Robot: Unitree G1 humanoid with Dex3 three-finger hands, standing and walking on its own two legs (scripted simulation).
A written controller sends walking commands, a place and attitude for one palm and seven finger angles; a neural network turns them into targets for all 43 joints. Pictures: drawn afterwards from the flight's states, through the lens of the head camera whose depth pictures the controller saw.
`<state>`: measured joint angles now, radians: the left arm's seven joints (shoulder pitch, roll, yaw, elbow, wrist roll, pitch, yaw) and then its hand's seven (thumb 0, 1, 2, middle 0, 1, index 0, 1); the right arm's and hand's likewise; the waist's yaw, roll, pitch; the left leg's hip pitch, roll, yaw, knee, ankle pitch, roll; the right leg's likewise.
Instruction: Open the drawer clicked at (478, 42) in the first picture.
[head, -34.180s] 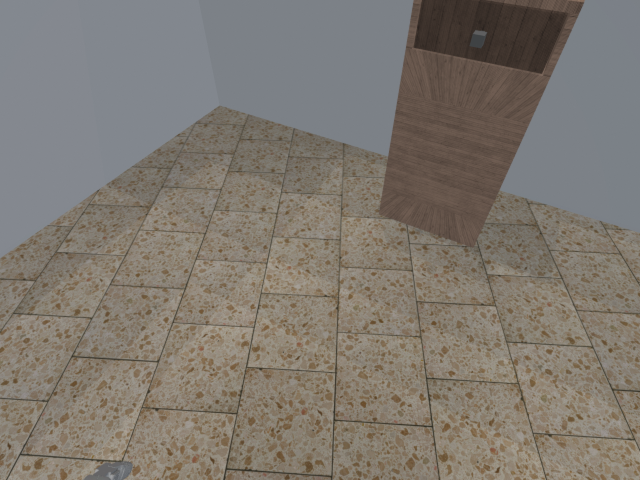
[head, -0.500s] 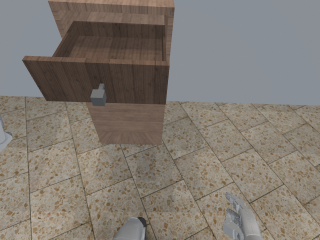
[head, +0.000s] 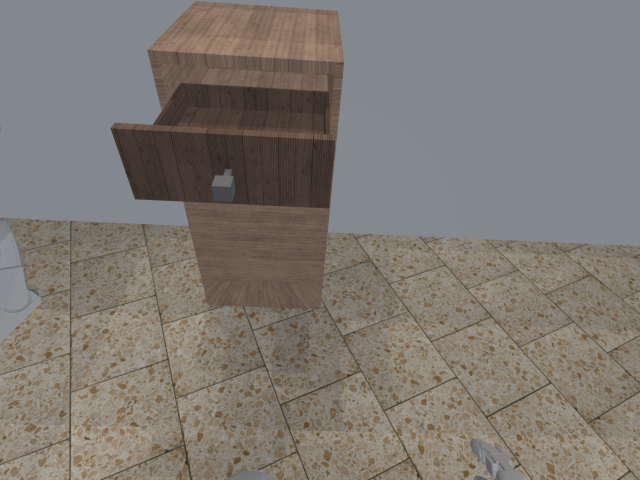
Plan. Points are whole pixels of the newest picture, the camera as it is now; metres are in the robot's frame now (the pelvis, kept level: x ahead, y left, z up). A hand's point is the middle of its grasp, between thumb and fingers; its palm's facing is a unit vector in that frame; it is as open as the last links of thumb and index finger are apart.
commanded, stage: stop stepping back and stand still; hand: left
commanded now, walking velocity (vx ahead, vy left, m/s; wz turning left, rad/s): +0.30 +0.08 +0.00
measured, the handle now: (225, 182) +0.59 +0.22 +0.06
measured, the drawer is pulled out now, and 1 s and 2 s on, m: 0.30 0.30 0.30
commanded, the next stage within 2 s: let the arm hang, fingers relaxed in 0.60 s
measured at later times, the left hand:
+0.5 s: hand out of the picture +0.15 +0.24 +0.26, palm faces +0.55 -0.68 -0.49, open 7.4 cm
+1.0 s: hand out of the picture +0.03 +0.17 -0.17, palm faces +0.08 -0.98 -0.19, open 7.1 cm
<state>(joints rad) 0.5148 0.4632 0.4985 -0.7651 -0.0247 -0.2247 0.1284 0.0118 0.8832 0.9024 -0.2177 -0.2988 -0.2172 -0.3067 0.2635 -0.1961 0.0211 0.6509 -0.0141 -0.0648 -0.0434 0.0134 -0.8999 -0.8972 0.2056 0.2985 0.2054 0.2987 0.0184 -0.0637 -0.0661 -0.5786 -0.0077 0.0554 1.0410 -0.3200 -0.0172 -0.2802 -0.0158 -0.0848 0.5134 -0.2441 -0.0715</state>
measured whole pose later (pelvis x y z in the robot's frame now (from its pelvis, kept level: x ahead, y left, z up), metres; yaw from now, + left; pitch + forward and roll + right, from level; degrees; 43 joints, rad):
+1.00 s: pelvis -0.03 +0.00 -0.02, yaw +6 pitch -1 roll +1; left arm 0.30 0.16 -0.01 0.74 0.01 0.06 0.01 -0.01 0.96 0.90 -0.21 -0.30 -0.20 -0.30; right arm 0.20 -0.22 0.01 0.82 -0.02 0.02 0.00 0.01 -0.90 -0.90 0.20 0.30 0.20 0.30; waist -0.03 -0.01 0.07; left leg -0.35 -0.02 0.01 0.66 -0.34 0.00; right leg -0.32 0.01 -0.01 0.68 -0.34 -0.04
